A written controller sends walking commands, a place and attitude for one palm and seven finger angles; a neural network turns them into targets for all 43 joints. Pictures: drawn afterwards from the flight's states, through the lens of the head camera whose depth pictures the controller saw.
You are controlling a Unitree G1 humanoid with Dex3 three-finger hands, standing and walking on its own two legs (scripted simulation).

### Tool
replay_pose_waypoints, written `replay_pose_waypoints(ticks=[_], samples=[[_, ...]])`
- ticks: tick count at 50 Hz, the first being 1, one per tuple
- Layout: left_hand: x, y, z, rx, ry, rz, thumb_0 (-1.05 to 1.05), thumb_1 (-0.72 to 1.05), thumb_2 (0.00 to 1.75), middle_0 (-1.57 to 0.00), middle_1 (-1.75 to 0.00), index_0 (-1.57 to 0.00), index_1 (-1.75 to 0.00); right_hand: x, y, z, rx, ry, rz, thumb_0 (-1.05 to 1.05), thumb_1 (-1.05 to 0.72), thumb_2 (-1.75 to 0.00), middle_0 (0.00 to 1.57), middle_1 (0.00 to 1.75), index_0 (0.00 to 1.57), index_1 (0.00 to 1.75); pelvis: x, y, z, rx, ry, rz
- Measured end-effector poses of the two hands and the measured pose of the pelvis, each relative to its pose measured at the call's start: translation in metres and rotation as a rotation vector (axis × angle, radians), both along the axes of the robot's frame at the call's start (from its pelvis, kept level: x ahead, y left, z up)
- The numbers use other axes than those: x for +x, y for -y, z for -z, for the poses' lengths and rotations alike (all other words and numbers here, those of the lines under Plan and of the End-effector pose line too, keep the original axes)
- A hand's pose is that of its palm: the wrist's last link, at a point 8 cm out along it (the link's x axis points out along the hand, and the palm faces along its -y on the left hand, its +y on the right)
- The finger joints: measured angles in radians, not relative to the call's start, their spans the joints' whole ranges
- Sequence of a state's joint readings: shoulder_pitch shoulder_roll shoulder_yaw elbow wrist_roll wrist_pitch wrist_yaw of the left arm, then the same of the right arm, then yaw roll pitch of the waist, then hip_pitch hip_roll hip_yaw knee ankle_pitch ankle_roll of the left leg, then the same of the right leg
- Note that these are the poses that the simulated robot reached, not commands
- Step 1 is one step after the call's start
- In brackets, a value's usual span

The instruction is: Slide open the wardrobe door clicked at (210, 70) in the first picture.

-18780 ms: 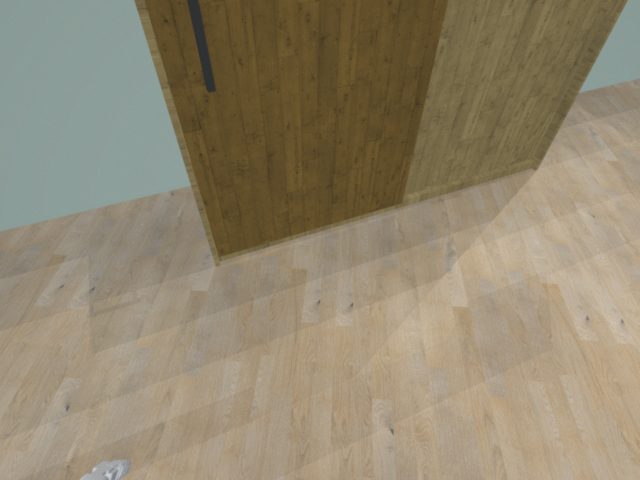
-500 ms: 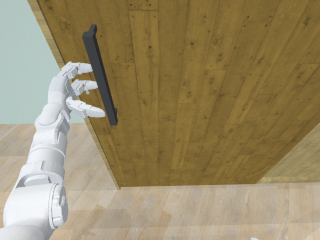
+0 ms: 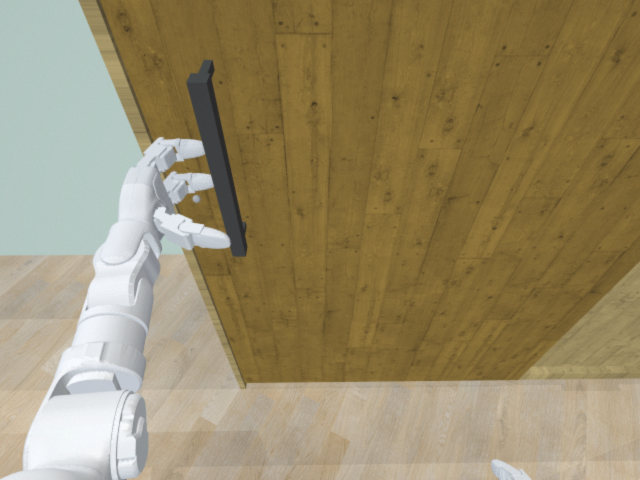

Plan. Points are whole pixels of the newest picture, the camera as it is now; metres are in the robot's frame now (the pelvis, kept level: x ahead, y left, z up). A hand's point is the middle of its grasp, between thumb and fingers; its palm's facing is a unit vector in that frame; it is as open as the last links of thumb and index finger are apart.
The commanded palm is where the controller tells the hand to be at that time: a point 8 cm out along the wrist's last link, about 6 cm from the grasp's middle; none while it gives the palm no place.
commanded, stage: slide the fingers in behind the handle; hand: left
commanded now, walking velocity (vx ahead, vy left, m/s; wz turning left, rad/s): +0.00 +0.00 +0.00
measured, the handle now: (226, 173) +0.48 +0.14 +0.13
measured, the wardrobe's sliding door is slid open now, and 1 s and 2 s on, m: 0.00 0.00 0.00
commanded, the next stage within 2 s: grip the handle and tug to test in 1.32 s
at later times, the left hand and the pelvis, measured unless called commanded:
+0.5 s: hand (227, 195) +0.43 +0.13 +0.14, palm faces +0.01 -1.00 +0.00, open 13.9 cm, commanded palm +0.39 +0.19 +0.15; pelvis +0.01 -0.01 +0.00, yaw +0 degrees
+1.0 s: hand (234, 196) +0.42 +0.12 +0.15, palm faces +0.04 -1.00 -0.01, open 14.2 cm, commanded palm +0.39 +0.17 +0.15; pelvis +0.00 -0.02 +0.00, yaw +0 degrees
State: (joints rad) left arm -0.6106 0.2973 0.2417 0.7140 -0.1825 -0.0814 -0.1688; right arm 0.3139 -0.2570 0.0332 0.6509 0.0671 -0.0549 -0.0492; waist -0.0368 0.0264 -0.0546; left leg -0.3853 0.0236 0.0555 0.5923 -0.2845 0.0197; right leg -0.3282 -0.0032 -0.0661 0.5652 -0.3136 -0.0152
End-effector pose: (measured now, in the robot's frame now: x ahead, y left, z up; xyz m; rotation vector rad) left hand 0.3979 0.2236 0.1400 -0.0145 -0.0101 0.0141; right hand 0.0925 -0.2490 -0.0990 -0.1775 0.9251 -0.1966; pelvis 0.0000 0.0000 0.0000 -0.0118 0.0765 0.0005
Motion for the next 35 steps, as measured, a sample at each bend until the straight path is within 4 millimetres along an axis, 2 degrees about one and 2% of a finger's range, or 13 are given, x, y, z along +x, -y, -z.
replay_pose_waypoints(ticks=[7, 14, 24, 35], samples=[[0.004, 0.011, 0.0, 0.013, -0.01, -0.006, -0.01, -0.5, 0.3, -0.3, -1.2, -0.3, -1.21, 0.012, -0.003, -0.002, -0.003, 0.023, -0.024, 0.01, -0.9, -0.9, 0.2, 0.3, 0.2, 0.3, -0.003, 0.001, 0.0, 0.0, -0.002, -0.008], [0.013, 0.023, -0.003, 0.015, -0.006, -0.003, -0.01, -0.5, 0.3, -0.31, -1.21, -0.31, -1.21, 0.012, -0.002, 0.001, 0.009, 0.009, -0.023, 0.01, -0.9, -0.9, 0.2, 0.3, 0.2, 0.3, 0.0, 0.003, 0.0, 0.004, -0.01, -0.007], [0.007, 0.036, -0.001, 0.015, -0.004, -0.001, -0.01, -0.5, 0.3, -0.31, -1.21, -0.31, -1.21, 0.005, 0.005, 0.006, 0.025, -0.021, -0.009, 0.01, -0.9, -0.9, 0.2, 0.3, 0.2, 0.3, 0.005, 0.01, -0.001, 0.007, -0.001, -0.002], [-0.003, 0.047, -0.008, 0.022, 0.019, -0.008, -0.01, -0.5, 0.3, -0.3, -1.2, -0.3, -1.21, 0.015, 0.014, 0.002, 0.024, 0.016, -0.007, 0.01, -0.9, -0.9, 0.2, 0.3, 0.2, 0.3, 0.004, 0.017, -0.002, 0.012, 0.016, 0.001]])
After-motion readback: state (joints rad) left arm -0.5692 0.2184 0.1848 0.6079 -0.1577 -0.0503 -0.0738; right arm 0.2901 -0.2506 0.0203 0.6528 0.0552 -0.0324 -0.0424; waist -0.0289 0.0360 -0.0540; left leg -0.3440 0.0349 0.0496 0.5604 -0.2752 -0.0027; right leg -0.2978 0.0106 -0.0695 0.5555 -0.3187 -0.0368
